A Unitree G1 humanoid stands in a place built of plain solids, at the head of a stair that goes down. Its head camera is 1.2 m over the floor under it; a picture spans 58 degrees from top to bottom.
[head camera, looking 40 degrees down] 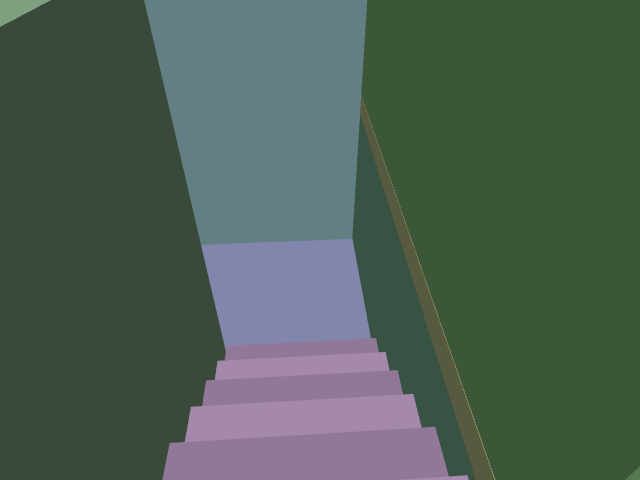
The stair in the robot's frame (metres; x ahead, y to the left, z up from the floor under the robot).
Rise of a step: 0.19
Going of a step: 0.25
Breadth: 0.98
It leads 4 degrees to the left of straight ahead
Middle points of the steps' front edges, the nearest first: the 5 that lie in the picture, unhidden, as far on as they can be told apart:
0.76 0.06 -0.37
1.01 0.07 -0.56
1.25 0.09 -0.75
1.50 0.10 -0.94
1.74 0.12 -1.13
